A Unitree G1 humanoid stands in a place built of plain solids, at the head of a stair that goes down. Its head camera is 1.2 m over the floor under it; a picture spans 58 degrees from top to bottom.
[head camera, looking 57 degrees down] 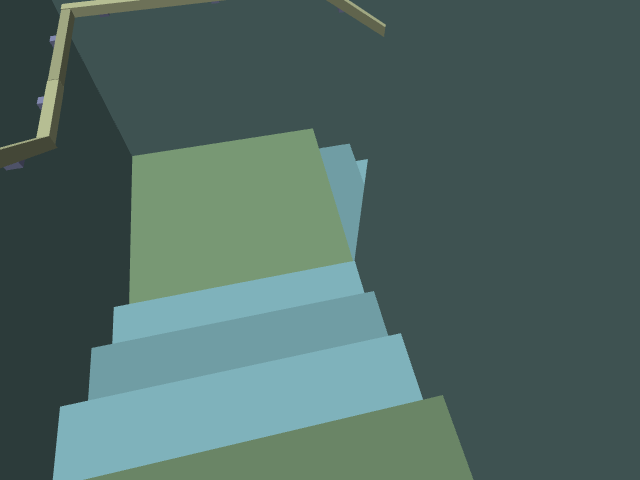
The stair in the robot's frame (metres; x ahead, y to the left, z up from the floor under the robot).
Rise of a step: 0.19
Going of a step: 0.25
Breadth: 1.10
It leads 12 degrees to the left of straight ahead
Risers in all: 4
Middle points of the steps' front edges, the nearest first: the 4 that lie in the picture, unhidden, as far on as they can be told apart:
0.17 0.21 0.00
0.41 0.26 -0.20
0.66 0.32 -0.38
0.91 0.37 -0.56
